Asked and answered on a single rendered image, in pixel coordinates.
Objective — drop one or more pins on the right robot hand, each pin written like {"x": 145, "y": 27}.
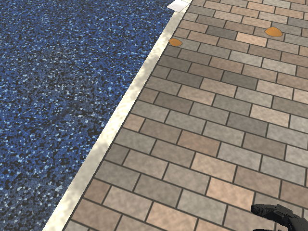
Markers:
{"x": 281, "y": 215}

